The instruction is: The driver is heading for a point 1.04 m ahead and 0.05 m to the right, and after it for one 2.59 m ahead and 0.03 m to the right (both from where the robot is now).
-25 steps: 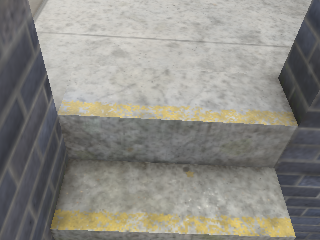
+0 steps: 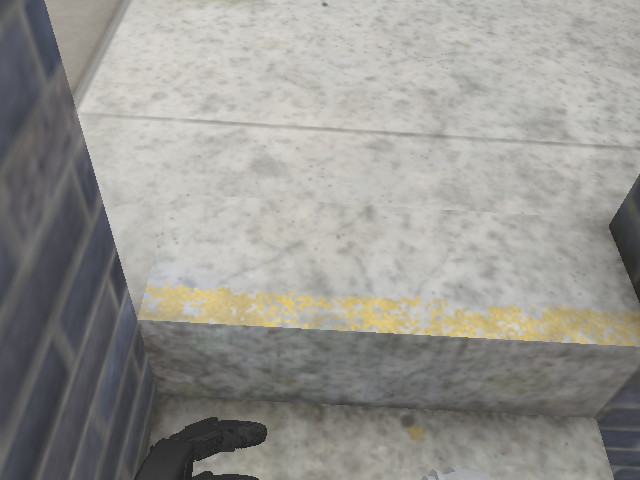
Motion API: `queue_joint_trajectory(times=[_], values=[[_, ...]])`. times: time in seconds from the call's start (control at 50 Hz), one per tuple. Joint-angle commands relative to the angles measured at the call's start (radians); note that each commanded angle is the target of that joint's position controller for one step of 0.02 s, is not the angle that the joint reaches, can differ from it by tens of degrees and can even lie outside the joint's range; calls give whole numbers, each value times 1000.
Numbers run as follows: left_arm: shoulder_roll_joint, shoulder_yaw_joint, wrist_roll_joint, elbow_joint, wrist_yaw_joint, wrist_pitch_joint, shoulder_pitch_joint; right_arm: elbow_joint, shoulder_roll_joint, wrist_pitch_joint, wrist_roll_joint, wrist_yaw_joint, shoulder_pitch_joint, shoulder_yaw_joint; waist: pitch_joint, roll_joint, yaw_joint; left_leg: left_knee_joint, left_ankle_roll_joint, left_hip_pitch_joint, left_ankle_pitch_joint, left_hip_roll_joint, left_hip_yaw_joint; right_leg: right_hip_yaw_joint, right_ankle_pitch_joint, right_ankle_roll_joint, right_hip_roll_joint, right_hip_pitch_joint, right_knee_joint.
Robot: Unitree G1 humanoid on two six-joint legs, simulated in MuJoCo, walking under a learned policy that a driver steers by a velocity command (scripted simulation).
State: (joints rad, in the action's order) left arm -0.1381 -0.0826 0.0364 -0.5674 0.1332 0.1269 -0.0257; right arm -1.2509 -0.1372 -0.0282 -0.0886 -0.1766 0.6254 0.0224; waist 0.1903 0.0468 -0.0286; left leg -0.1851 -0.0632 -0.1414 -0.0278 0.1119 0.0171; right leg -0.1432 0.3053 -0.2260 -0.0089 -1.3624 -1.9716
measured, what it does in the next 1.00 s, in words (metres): climbs: right foot 0.21 m higher, then left foot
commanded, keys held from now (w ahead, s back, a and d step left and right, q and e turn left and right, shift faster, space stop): w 0.24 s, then no key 0.76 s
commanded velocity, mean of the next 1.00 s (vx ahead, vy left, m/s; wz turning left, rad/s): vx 0.23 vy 0.00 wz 0.00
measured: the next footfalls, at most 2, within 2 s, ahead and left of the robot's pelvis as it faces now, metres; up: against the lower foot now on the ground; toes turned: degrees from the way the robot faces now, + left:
right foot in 0.08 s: +0.08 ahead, -0.11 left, +0.21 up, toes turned +3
left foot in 0.60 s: +0.12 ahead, +0.08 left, +0.20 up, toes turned +6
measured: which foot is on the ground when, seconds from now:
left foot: down 0.00-0.08, up 0.10-0.58, down 0.60-1.00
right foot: up 0.00-0.06, down 0.08-0.56, up 0.58-0.98, down 1.00-1.00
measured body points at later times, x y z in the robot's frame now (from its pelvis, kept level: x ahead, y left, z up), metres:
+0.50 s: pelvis +0.13 -0.02 +0.16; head +0.15 +0.01 +0.61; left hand +0.04 +0.21 +0.01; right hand +0.32 -0.21 +0.06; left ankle +0.17 +0.11 -0.29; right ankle +0.05 -0.11 -0.55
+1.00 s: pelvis +0.24 -0.03 +0.21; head +0.27 -0.01 +0.66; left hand +0.48 +0.12 +0.12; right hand +0.20 -0.28 +0.07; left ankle +0.09 +0.08 -0.54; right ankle +0.34 -0.15 -0.35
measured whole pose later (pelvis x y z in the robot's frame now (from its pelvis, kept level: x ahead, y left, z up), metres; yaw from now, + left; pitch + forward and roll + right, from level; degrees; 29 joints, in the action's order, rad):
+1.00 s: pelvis +0.24 -0.03 +0.21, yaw +3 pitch +10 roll -2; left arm -0.10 -0.12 -0.03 -0.67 0.12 0.11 -0.07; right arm -1.09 -0.21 -0.08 -0.02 -0.13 0.45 -0.02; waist 0.14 -0.01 0.00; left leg -0.11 -0.05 -0.02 -0.07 0.06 0.06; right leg -0.09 0.48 -0.16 -0.07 -1.12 -1.53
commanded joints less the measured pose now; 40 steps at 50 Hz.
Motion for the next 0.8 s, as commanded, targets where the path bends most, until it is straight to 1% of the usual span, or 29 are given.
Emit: queue_joint_trajectory(times=[0.02,0.04,0.06,0.08,0.12,0.14,0.16,0.18,0.2,0.22,0.26,0.28,0.32,0.34,0.36,0.42,0.46,0.48,0.5,0.52,0.54,0.56,0.58,0.6,0.62,0.64,0.7,0.74,0.8], values=[[-170,66,-28,53,34,42,-16,98,-338,-44,55,21,-77,-44,66,166,-75,-126,-113,40,1871,200,-68,-139,211,59,138,367,425],[-53,62,-80,-95,-87,-25,133,296,-199,-76,215,241,-302,-83,136,-62,-124,-324,21,208,1704,172,7,78,443,63,142,669,696],[-49,46,-64,-86,-127,-43,195,320,-231,-76,201,298,-299,-82,181,97,-96,-408,-25,266,1614,229,-54,64,524,63,171,729,863],[-88,61,-35,-95,-160,-36,156,344,-233,-64,189,315,-309,-100,148,109,-96,-494,-19,293,930,171,-104,189,303,33,97,762,1159],[-94,67,-53,-165,-171,-39,-169,393,-106,-13,180,257,-169,-56,-108,-334,165,-555,34,-140,153,-35,93,175,51,-10,150,841,1182],[-31,54,-20,-125,-178,-60,-299,402,-148,-8,168,234,-143,-63,-163,-247,208,-595,8,-107,206,-42,96,138,-253,-28,143,753,1185],[-25,59,-62,-178,-163,-106,-193,372,-185,-12,134,237,-79,-71,-173,-141,182,-517,2,-86,180,-48,93,211,-331,-73,68,746,1177],[-31,66,-86,-187,-171,-144,22,355,-144,-21,63,267,-134,-42,-208,139,59,-712,4,-230,321,-85,81,299,-404,-107,4,821,965],[-226,88,-99,-230,-112,-86,551,269,-242,11,-84,67,-174,-93,-254,283,-358,-1395,16,-657,-35,-268,-335,1228,-1012,-481,-383,1092,1378],[-333,133,-112,-400,-82,-99,796,383,-244,-23,14,24,-370,-113,-179,10,-348,-2130,-42,-1115,-222,-375,-518,1263,-968,-424,-369,1394,1298],[-223,123,-88,-467,-20,-124,601,447,-151,-43,-5,56,-494,-100,-179,-49,-160,-2139,-139,-1385,-258,-392,-534,883,-659,-154,-209,1425,1214],[-127,91,-99,-499,-15,-131,524,478,-146,-16,-41,59,-526,-81,-109,-16,-97,-2116,-158,-1343,-221,-353,-483,800,-637,-140,-196,1410,1276],[-66,62,-82,-404,7,-159,97,483,-198,31,-19,108,-401,-75,-141,105,126,-2152,-97,-1126,-386,-222,-367,646,-456,-94,-197,989,1454],[-84,69,-73,-348,-4,-176,11,481,-238,36,14,122,-388,-81,-154,117,144,-2074,-40,-1049,-371,-191,-335,583,-419,-89,-188,866,1508],[-109,69,-78,-369,-27,-183,87,491,-206,53,20,105,-404,-60,-120,-31,123,-2330,-16,-1060,-438,-239,-235,586,-599,-147,-183,859,1529],[-189,79,-123,-434,-91,-279,331,604,-197,17,32,109,-575,-42,-146,-45,80,-2265,-19,-1114,-555,-190,-85,281,-556,67,-71,974,1504],[-247,88,-81,-366,-104,-298,356,632,-239,27,35,98,-623,-46,-106,-70,88,-1997,20,-906,-489,-148,-3,246,-926,80,-68,921,1482],[-328,103,-47,-283,-100,-293,176,633,-228,51,21,87,-523,-49,-30,-15,233,-1410,34,-488,-175,-103,65,155,-1020,106,-4,730,1491],[-330,112,-41,-270,-97,-260,208,593,-204,106,30,54,-519,-40,-13,-111,171,-1193,82,-116,123,-147,181,166,-1175,19,43,498,1579],[-317,104,-1,-312,-93,-221,285,654,-152,170,28,83,-575,-28,-66,-208,189,-886,104,-227,-210,-172,132,288,-1242,-13,-18,634,1487],[-295,92,-54,-189,-110,-191,201,440,-211,191,20,95,-114,-62,46,45,242,-711,129,37,218,-235,226,77,-1362,78,121,793,1238],[-364,135,-36,-262,-116,-149,100,353,-122,190,-13,107,69,-37,-107,-6,340,-108,121,61,328,-160,99,94,-863,143,113,864,916],[-271,120,-42,-335,-109,-118,239,336,-57,183,7,93,49,-15,-189,80,271,291,79,9,476,-147,119,64,-184,105,154,949,643],[-130,68,-79,-415,-48,-91,435,308,27,169,-38,88,-6,26,-331,7,135,249,54,182,593,-31,-38,140,-8,56,99,637,327],[-45,45,-49,-359,-10,-87,479,268,-106,141,-85,89,117,8,-82,68,79,-297,-196,470,1596,184,-264,359,1,83,203,357,-34],[-129,65,-30,-288,-8,-70,374,274,-148,106,-100,69,40,-14,166,-18,62,-320,-285,636,1619,286,-299,405,42,107,245,147,-239],[-142,75,-52,-128,-65,-97,330,267,-109,-35,-24,31,-212,1,40,-32,-71,-287,-202,467,924,219,-69,346,227,143,153,-92,-447],[-74,30,-1,-37,-91,-85,283,259,-142,-41,-28,23,-388,-13,-172,4,-148,-99,-183,43,587,207,-34,270,442,133,57,29,-407],[-85,6,-10,71,-85,-50,33,219,-197,-58,-37,79,-180,-44,-180,8,-41,-49,-126,-144,353,81,-24,114,169,80,-76,87,11]])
